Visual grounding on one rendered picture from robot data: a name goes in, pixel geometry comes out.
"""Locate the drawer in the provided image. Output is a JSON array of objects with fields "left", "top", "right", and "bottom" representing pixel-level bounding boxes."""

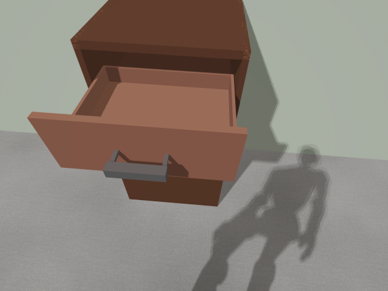
[{"left": 27, "top": 65, "right": 248, "bottom": 181}]

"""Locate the cabinet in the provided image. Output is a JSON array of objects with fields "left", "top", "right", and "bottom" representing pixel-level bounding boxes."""
[{"left": 71, "top": 0, "right": 251, "bottom": 207}]

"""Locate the handle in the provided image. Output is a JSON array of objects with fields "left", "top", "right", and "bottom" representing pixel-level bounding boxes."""
[{"left": 103, "top": 150, "right": 169, "bottom": 182}]

